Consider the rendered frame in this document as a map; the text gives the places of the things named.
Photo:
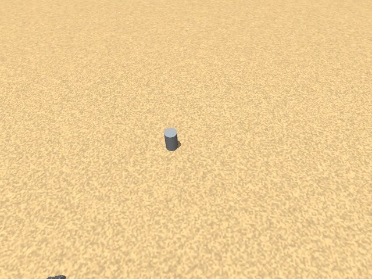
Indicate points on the can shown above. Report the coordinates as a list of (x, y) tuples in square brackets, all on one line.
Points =
[(170, 136)]

